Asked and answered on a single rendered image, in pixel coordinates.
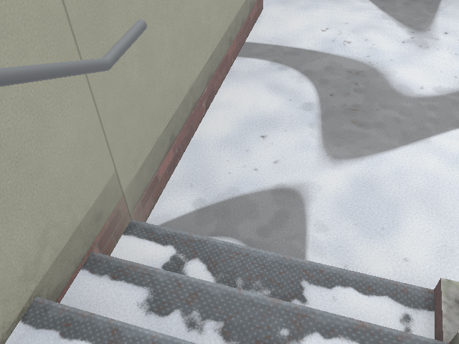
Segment stairs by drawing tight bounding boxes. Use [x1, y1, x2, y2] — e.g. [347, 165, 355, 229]
[5, 219, 449, 344]

